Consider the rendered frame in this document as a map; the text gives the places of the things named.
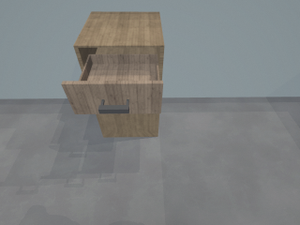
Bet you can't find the drawer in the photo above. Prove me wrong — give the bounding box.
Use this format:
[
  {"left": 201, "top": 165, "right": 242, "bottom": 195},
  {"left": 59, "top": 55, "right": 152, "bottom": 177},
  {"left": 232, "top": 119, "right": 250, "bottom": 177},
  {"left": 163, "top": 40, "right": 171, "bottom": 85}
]
[{"left": 61, "top": 53, "right": 163, "bottom": 114}]

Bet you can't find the handle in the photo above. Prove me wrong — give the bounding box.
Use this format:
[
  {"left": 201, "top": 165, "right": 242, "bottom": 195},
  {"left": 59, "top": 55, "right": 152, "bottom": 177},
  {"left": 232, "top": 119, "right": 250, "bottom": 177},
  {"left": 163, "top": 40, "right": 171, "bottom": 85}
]
[{"left": 98, "top": 99, "right": 129, "bottom": 114}]

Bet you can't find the cabinet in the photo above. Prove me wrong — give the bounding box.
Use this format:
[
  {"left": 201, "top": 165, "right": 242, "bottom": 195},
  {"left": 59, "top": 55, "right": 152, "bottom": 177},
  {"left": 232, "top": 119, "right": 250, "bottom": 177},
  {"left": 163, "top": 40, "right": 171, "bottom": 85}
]
[{"left": 73, "top": 11, "right": 165, "bottom": 138}]

